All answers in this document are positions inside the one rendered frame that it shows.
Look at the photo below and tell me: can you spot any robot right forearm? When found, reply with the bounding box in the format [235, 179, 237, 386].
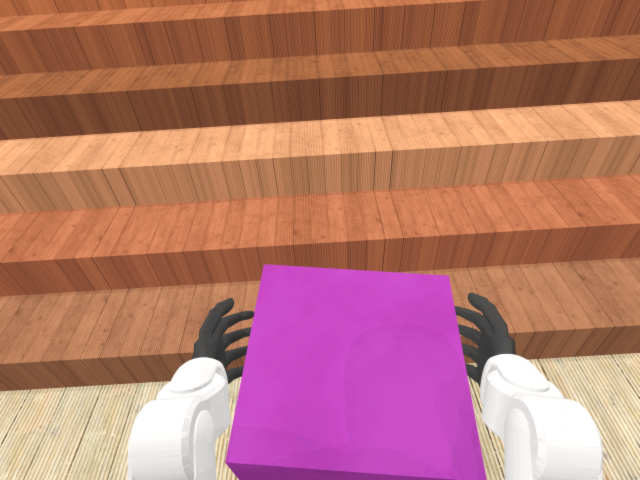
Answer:
[480, 354, 603, 480]

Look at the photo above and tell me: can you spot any carton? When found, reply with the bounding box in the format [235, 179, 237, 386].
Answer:
[225, 264, 487, 480]

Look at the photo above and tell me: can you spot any robot right hand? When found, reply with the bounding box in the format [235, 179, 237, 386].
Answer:
[455, 292, 516, 387]

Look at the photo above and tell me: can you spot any robot left forearm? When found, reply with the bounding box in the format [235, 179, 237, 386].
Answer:
[128, 357, 231, 480]

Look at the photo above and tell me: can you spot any robot left hand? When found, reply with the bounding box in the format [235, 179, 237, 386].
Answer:
[191, 298, 254, 385]

